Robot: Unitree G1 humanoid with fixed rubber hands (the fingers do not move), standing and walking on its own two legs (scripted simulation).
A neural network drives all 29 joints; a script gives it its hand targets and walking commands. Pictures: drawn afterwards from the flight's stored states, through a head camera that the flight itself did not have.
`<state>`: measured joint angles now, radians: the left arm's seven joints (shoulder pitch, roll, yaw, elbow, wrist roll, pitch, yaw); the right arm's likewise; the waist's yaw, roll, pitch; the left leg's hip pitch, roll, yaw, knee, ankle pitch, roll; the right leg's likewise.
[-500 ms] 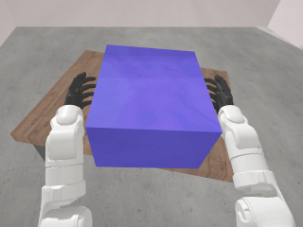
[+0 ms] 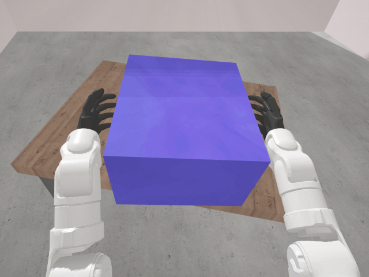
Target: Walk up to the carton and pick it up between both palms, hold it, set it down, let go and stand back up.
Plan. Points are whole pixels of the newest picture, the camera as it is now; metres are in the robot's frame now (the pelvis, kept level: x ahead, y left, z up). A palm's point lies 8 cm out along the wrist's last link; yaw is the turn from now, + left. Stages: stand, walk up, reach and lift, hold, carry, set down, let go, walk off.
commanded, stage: hold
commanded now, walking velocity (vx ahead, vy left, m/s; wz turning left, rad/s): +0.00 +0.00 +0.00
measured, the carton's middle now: (182, 126) +0.42 +0.00 +0.12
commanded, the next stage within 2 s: set down in 0.84 s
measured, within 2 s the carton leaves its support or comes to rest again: neither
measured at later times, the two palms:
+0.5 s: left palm (90, 128) +0.35 +0.18 +0.17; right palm (273, 129) +0.36 -0.18 +0.17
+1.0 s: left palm (88, 127) +0.35 +0.18 +0.18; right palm (272, 129) +0.36 -0.18 +0.17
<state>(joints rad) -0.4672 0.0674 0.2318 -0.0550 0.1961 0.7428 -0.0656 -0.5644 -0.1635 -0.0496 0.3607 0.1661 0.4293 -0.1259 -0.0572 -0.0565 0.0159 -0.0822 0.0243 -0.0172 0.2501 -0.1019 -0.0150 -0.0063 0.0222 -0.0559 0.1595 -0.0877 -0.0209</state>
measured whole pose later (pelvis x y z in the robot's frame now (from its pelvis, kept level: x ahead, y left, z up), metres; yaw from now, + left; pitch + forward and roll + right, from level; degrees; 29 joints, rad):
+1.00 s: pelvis +0.00 +0.00 +0.00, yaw +0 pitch -5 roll -1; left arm -0.47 0.04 0.25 -0.04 0.23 0.66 -0.10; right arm -0.54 -0.14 -0.08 0.37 0.13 0.34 -0.11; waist -0.04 -0.05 0.03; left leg -0.05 0.03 -0.01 0.24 -0.10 -0.02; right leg 0.02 0.02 -0.05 0.16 -0.09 -0.02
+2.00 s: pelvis +0.03 +0.00 +0.00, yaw +1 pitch +0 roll +0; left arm -0.53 0.04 0.25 0.45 0.21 0.23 -0.05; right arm -0.55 -0.10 -0.21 0.72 -0.05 -0.02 -0.07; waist -0.02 -0.04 0.03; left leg -0.07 0.01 -0.02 0.19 -0.11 -0.01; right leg 0.00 0.01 -0.07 0.11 -0.10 -0.02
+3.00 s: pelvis +0.03 +0.00 +0.00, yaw +1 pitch +13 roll +0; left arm -0.77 0.11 0.36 1.06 0.15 -0.16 -0.04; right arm -0.73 -0.07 -0.39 0.94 -0.25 -0.13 -0.07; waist -0.01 0.01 -0.10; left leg -0.33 0.01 -0.04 0.16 -0.05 -0.01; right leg -0.26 0.01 -0.09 0.10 -0.06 -0.02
